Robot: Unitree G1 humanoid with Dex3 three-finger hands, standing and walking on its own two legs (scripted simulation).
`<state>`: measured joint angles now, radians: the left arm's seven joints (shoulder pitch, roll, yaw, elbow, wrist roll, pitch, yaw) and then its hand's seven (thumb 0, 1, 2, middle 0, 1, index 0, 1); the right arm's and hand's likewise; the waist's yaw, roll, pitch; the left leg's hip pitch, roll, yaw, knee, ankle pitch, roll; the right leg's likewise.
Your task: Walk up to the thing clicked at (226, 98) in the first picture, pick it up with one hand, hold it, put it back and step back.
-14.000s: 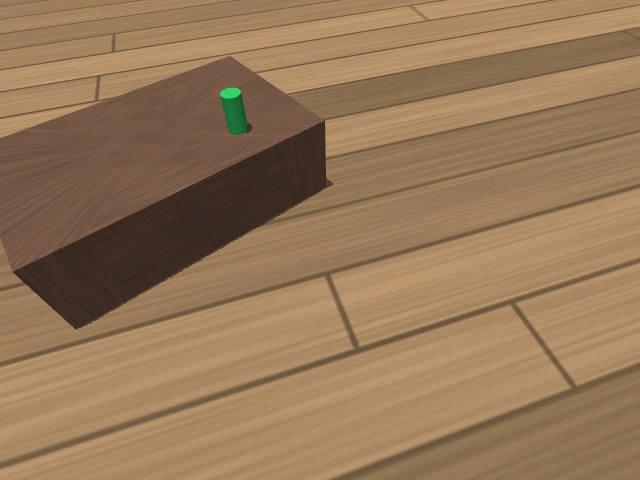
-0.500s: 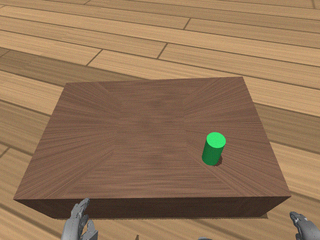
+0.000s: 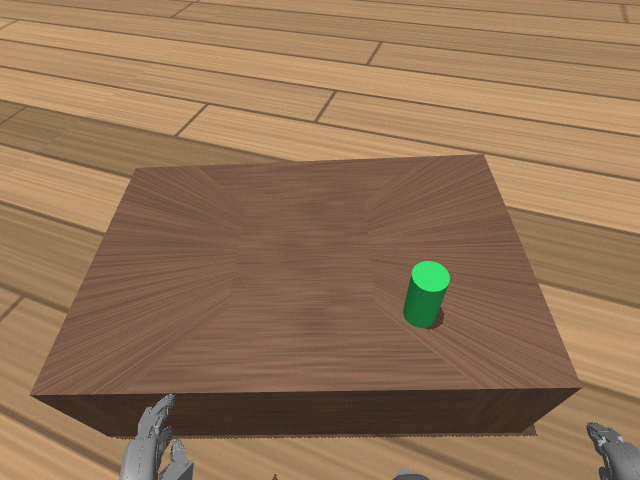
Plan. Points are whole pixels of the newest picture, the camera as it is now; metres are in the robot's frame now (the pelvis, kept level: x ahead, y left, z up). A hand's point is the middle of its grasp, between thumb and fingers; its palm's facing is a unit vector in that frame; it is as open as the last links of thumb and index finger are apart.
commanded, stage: go down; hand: right
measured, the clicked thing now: (424, 295) +0.53 -0.19 -0.28
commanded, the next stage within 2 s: approach in 1.26 s
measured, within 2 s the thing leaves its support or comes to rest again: neither
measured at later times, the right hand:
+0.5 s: hand (592, 345) +0.29 -0.32 -0.02, palm faces +0.16 +0.97 -0.20, open 17.4 cm
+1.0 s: hand (596, 282) +0.37 -0.35 +0.00, palm faces +0.16 +0.98 -0.11, open 17.5 cm
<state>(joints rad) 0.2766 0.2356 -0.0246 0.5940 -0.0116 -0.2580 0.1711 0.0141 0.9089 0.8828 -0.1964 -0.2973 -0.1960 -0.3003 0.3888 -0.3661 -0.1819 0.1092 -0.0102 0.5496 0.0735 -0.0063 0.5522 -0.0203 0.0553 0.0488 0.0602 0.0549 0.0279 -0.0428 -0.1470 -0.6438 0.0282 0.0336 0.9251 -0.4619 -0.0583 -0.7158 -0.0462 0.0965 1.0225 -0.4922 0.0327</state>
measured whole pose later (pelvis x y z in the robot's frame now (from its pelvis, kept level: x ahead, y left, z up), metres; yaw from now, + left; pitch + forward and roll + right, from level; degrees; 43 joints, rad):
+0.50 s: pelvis -0.01 +0.00 +0.00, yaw +1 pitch +12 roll +3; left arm 0.28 0.26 -0.02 0.68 0.01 -0.25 0.16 0.01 0.89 0.89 -0.21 -0.30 -0.20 -0.31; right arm -0.18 -0.57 -0.42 0.68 0.06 0.22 0.31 -0.01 0.52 -0.02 0.06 0.05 0.06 0.05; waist 0.06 -0.02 -0.10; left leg -0.69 0.03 0.02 0.92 -0.44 -0.06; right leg -0.75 -0.05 0.08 1.01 -0.47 0.03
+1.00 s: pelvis -0.02 +0.00 -0.02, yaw +2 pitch +19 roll +3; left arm 0.34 0.31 -0.05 0.67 0.02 -0.15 0.07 0.01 0.92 0.89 -0.19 -0.30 -0.19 -0.30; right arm -0.57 -0.78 -0.61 1.17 0.05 -0.21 0.49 -0.01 0.55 -0.02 0.06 0.04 0.05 0.05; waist 0.09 0.02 -0.09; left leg -0.90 0.02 0.00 1.02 -0.44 -0.06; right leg -0.96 -0.05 0.07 1.10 -0.48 0.03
